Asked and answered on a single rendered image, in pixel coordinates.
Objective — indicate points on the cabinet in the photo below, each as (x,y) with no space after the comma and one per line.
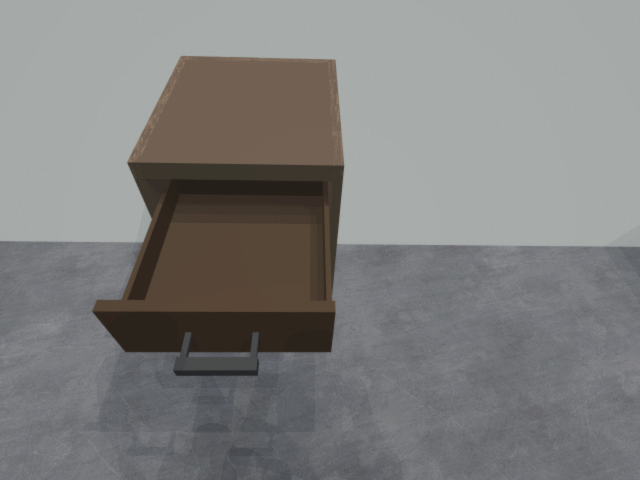
(243,118)

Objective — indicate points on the handle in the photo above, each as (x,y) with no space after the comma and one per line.
(216,366)

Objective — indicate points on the drawer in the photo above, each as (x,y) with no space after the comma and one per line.
(225,258)

